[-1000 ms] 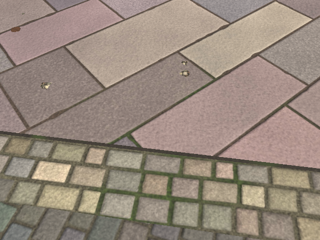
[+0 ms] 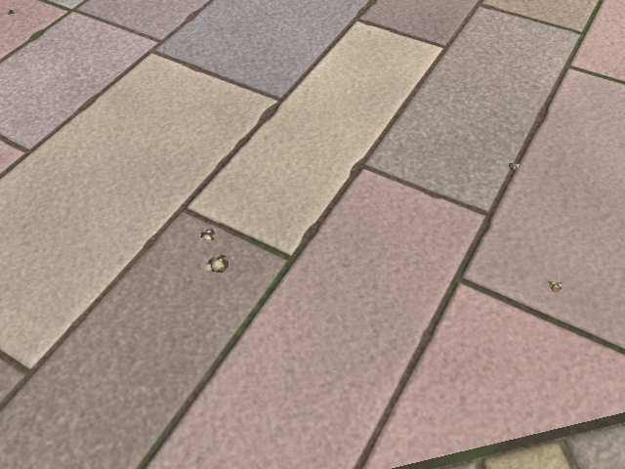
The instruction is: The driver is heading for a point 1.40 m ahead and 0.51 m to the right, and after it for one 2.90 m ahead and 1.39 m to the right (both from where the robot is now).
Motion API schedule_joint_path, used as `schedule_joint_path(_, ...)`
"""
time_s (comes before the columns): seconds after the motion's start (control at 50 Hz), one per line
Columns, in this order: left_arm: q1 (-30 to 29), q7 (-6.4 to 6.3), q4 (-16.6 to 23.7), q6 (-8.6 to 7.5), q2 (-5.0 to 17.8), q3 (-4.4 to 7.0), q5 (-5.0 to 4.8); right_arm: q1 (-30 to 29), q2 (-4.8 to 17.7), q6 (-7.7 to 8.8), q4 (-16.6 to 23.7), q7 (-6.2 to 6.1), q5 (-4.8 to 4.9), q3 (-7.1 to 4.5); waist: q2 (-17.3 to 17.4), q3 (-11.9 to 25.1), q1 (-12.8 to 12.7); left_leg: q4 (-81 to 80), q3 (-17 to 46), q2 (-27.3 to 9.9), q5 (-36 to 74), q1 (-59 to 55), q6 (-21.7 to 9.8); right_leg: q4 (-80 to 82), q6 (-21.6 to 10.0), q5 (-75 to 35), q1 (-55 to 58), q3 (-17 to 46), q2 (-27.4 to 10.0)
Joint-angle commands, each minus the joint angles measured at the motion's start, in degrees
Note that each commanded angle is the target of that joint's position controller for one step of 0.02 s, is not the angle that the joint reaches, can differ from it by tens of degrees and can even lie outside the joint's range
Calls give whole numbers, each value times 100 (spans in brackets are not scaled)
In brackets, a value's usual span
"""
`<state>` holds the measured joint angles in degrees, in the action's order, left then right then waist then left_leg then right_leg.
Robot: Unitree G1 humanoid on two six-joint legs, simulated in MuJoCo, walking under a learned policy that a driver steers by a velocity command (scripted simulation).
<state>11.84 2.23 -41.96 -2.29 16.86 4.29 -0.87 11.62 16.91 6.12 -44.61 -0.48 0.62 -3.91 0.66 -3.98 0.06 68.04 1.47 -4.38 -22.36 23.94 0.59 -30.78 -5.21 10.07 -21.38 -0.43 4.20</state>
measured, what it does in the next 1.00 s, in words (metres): walks ahead, turning right: left foot, then right foot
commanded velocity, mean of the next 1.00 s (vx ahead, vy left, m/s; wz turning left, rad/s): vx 0.50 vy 0.00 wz -0.57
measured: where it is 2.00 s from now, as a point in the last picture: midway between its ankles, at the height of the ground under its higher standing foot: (485, 252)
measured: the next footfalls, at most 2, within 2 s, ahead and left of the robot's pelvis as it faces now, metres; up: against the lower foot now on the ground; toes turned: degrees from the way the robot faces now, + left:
left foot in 0.36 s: +0.39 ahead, +0.12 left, +0.00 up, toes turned -16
right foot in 0.88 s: +0.56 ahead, -0.23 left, +0.00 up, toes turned -34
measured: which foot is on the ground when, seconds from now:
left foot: up 0.00-0.34, down 0.36-0.90, up 0.92-1.00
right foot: down 0.00-0.36, up 0.38-0.86, down 0.88-1.00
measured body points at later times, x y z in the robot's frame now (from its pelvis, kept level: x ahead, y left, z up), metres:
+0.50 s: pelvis +0.29 +0.04 +0.00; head +0.31 +0.04 +0.45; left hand +0.45 +0.29 -0.11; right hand +0.35 -0.26 -0.09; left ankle +0.36 +0.13 -0.73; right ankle +0.17 -0.06 -0.64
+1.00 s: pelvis +0.51 -0.11 +0.00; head +0.54 -0.14 +0.44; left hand +0.80 +0.02 -0.09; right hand +0.42 -0.40 -0.12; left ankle +0.49 +0.08 -0.63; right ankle +0.52 -0.21 -0.73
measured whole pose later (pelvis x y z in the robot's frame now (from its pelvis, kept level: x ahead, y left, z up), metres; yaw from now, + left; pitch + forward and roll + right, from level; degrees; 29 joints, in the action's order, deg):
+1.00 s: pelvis +0.51 -0.11 +0.00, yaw -34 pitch +1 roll +0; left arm 10.5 2.0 -36.2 -2.2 16.7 3.9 -0.8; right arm 14.0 18.0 5.4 -46.5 0.6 1.3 -2.9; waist 0.8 -4.0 1.1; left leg 68.6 -0.1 -4.2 -23.3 20.9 -0.1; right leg -31.6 -5.0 9.5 -22.4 -1.7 3.7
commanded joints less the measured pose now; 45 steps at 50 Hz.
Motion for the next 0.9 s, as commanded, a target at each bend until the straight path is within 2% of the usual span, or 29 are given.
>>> schedule_joint_path(0.02,-18,-86,480,-138,702,172,74,67,728,57,437,-20,-114,-200,-405,734,86,-423,331,-311,486,1172,28,1736,-1173,-942,1346,2251,-1499)
schedule_joint_path(0.08,213,-200,407,-169,863,220,19,-286,502,-46,555,-24,-156,-142,-261,559,34,-1330,188,-164,1151,1210,251,1846,-1121,-1445,987,1756,-1283)
schedule_joint_path(0.12,396,-261,344,-152,899,233,-13,-714,371,-44,672,-3,-154,-83,-335,451,-121,-2222,191,-23,1927,1149,319,1830,-947,-1251,900,1556,-1100)
schedule_joint_path(0.16,537,-296,299,-117,897,236,-32,-1109,284,-13,766,53,-111,-35,-481,367,-285,-3040,167,166,2541,877,329,1798,-791,-807,783,1482,-969)
schedule_joint_path(0.24,891,-326,160,-56,895,249,-78,-1582,420,75,928,169,-14,-49,-557,274,-448,-3804,274,362,2718,569,246,1487,-700,-373,1039,1912,-1138)
schedule_joint_path(0.3,889,-359,156,0,886,266,-58,-1379,618,150,912,214,0,-123,-743,322,-281,-4053,349,399,2067,249,57,981,-573,-499,1437,2381,-1299)
schedule_joint_path(0.32,819,-358,180,21,856,262,-53,-1084,671,175,840,202,1,-161,-828,399,-112,-4179,265,429,1910,-137,-46,757,-502,-677,1443,2444,-1255)
schedule_joint_path(0.34,755,-346,226,24,706,209,-39,-554,798,201,704,165,-38,-240,-786,688,166,-4371,201,396,1946,-964,-208,230,-347,-982,1318,2321,-993)
schedule_joint_path(0.36,720,-315,332,7,389,86,30,227,1059,220,627,118,-144,-320,-379,1430,526,-4213,861,-365,1723,-2368,-551,-1154,-144,-590,750,1938,-657)
schedule_joint_path(0.38,1464,-325,486,-45,-4,-29,-88,875,1563,154,471,106,-235,-441,1287,2262,313,-4559,3289,-1708,669,-4424,-1450,-3136,302,1691,-1240,1127,214)
schedule_joint_path(0.4,1581,-338,441,-68,457,9,-170,914,1185,112,416,154,-78,-365,1592,2174,323,-5008,4499,-2059,-714,-4472,-1608,-4118,387,2388,-2209,1131,-140)
schedule_joint_path(0.42,1054,-337,430,-43,884,125,-160,625,745,78,506,136,-49,-243,911,1371,467,-5144,3678,-1785,-893,-3789,-1341,-4415,427,1875,-2448,1140,-401)
schedule_joint_path(0.44,658,-343,502,-9,914,145,-93,340,599,26,538,117,-92,-183,501,910,423,-5181,2818,-1532,-248,-3097,-1140,-4367,461,1443,-2325,912,-603)
schedule_joint_path(0.46,429,-327,579,-3,844,157,-28,142,477,-3,494,110,-118,-136,392,548,326,-5313,2225,-1297,437,-2493,-1082,-4098,481,1152,-2195,873,-755)
schedule_joint_path(0.48,408,-292,608,20,755,172,-34,46,389,2,459,94,-151,-97,508,429,198,-5442,1760,-1123,886,-2126,-1006,-3877,471,955,-1956,864,-914)
schedule_joint_path(0.52,473,-245,635,87,501,135,-94,28,398,42,377,88,-121,-108,623,369,109,-5701,1180,-994,1301,-1813,-1028,-3617,484,806,-1734,711,-1022)
schedule_joint_path(0.56,296,-233,756,132,367,98,-69,71,552,81,276,83,-91,-159,489,284,96,-5887,807,-1066,1706,-1763,-1144,-3285,539,572,-1900,665,-1091)
schedule_joint_path(0.6,109,-211,840,133,322,73,-49,109,683,76,197,70,-97,-201,378,268,119,-5960,443,-1109,2127,-1898,-1192,-2843,592,128,-2069,647,-1128)
schedule_joint_path(0.64,-86,-151,870,101,292,51,-56,88,749,43,147,59,-92,-211,325,244,171,-5972,-29,-1005,2451,-1989,-1107,-2232,584,-491,-1994,534,-1110)
schedule_joint_path(0.7,-664,-38,1009,41,183,-10,-46,256,871,-25,35,29,-61,-225,251,87,395,-5950,-582,-927,2646,-2090,-967,-1317,509,-1143,-1743,203,-1010)
schedule_joint_path(0.74,-986,32,1135,34,160,-30,-58,445,969,-84,-61,25,-17,-246,227,-27,499,-5903,-764,-1012,2731,-2334,-916,-927,428,-1125,-1697,29,-949)
schedule_joint_path(0.78,-1170,92,1259,40,217,-13,-67,547,1073,-157,-132,27,45,-277,262,-100,488,-5726,-906,-1136,3187,-2669,-846,-660,291,-800,-1662,-114,-864)
schedule_joint_path(0.82,-1018,119,1307,66,394,76,-36,516,1245,-231,-136,-1,104,-327,425,100,264,-5118,-1122,-1172,4927,-2925,-736,-527,66,-217,-1168,-395,-559)
schedule_joint_path(0.84,-677,110,1256,91,547,160,-20,498,1340,-273,-126,-26,133,-355,526,355,26,-4505,-1225,-1153,5899,-2971,-680,-509,-74,72,-650,-548,-338)
schedule_joint_path(0.86,89,79,1070,114,773,302,-29,420,1351,-315,-102,-49,159,-352,467,761,-440,-3484,-1377,-1031,6290,-2725,-562,-224,-270,-73,385,-640,-96)
schedule_joint_path(0.88,1097,-18,793,160,1089,481,-39,483,1165,-302,-85,-74,103,-265,198,1264,-928,-2062,-1416,-845,5413,-1650,-363,9,-513,-351,2121,-224,-156)
schedule_joint_path(0.9,1243,-119,732,153,1731,574,-83,939,372,-210,208,0,-181,6,-1377,1709,-456,98,-1328,-1,350,980,-22,130,-1352,48,4235,2562,-1737)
